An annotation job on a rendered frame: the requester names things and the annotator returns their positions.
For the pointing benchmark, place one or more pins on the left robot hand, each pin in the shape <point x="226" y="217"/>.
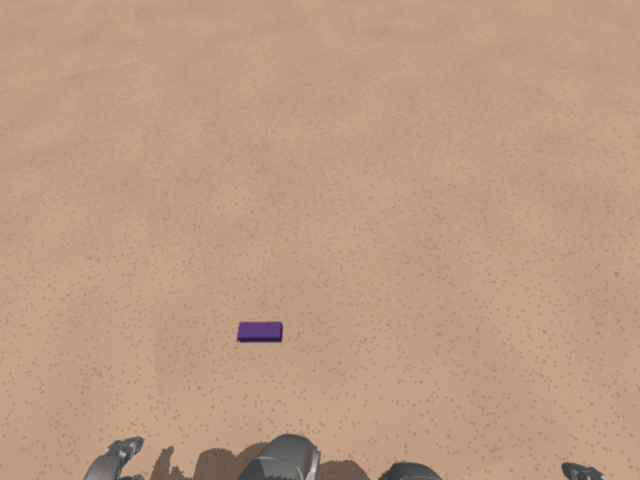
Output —
<point x="109" y="465"/>

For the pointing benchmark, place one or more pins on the small box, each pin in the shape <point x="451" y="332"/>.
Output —
<point x="260" y="332"/>

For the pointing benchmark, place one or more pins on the right robot hand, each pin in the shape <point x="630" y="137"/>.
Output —
<point x="578" y="472"/>

